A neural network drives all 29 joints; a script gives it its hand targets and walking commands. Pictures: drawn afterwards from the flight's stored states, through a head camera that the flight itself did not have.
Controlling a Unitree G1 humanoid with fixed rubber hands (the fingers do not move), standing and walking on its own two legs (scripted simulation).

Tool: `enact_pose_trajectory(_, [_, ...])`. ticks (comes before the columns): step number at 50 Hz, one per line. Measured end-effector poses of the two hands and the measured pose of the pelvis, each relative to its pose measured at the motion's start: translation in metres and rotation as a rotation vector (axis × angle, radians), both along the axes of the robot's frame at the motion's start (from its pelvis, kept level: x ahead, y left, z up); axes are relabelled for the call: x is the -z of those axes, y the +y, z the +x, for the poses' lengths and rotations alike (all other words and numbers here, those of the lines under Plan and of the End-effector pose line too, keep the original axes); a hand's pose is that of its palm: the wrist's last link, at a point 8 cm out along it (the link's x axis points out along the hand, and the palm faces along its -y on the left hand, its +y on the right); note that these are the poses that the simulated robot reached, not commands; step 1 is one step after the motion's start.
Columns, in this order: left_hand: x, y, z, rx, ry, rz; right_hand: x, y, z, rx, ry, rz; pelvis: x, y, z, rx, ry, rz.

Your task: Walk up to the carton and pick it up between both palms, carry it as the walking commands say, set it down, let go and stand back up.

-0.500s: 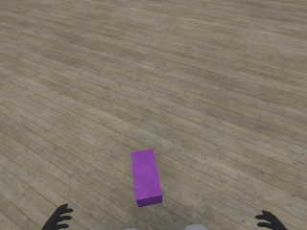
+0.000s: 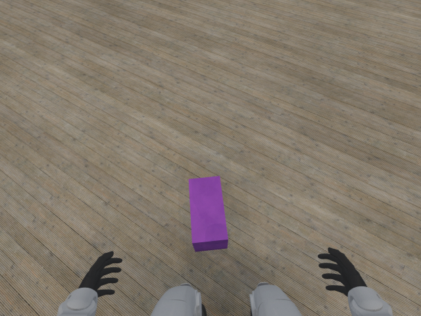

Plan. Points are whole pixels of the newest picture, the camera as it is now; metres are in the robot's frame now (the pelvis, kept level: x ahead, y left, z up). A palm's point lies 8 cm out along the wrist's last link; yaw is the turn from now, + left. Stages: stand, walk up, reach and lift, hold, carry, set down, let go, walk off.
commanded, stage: reach and lift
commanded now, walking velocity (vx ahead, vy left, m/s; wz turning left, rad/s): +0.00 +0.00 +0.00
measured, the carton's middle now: (207, 213) +0.52 +0.06 -0.66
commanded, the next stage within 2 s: none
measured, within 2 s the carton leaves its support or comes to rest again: neither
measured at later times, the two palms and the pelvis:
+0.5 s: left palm (123, 248) +0.25 +0.23 -0.14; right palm (325, 255) +0.23 -0.23 -0.15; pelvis -0.04 +0.00 -0.06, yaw +2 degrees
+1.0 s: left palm (140, 200) +0.38 +0.22 -0.18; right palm (276, 194) +0.40 -0.15 -0.18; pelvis -0.05 -0.01 -0.08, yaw +3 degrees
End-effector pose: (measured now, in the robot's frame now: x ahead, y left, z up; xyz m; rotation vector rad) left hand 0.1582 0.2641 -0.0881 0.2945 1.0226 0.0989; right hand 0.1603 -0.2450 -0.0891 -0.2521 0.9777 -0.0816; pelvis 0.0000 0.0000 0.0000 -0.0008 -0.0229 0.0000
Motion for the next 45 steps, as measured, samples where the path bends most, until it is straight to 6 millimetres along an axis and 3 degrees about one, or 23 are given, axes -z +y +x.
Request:
enact_pose_trajectory(8, [0.036,-0.001,-0.003,-0.004,0.012,-0.026,0.039,0.018,0.025,-0.001,0.013,0.011,0.027,0.001,-0.012,-0.030,0.084,-0.007])
enact_pose_trajectory(18, [0.049,-0.025,0.057,0.024,-0.130,-0.071,0.052,0.013,0.055,0.034,-0.051,0.003,0.053,0.000,-0.024,-0.045,0.171,-0.025])
enact_pose_trajectory(25, [0.055,-0.031,0.093,0.008,-0.158,-0.082,0.060,0.016,0.072,0.066,-0.054,0.034,0.061,-0.003,-0.038,-0.039,0.230,-0.028])
enact_pose_trajectory(36, [0.065,-0.028,0.154,-0.074,-0.198,-0.105,0.071,0.054,0.161,0.035,-0.136,0.092,0.073,-0.006,-0.062,-0.051,0.342,-0.036])
enact_pose_trajectory(45, [0.085,-0.038,0.202,-0.111,-0.251,-0.141,0.083,0.082,0.218,0.028,-0.198,0.119,0.077,-0.007,-0.060,-0.058,0.483,-0.054])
